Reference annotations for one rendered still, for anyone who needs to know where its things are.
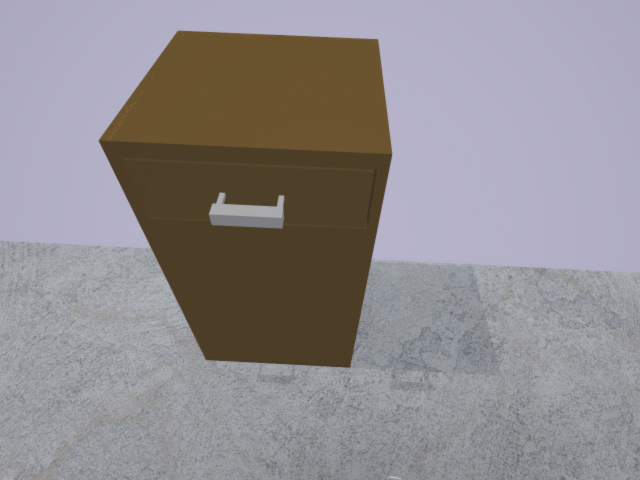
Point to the cabinet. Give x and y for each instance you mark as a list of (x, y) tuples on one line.
[(249, 294)]

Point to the handle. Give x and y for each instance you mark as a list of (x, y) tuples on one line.
[(247, 215)]

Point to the drawer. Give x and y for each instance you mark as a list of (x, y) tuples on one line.
[(312, 195)]

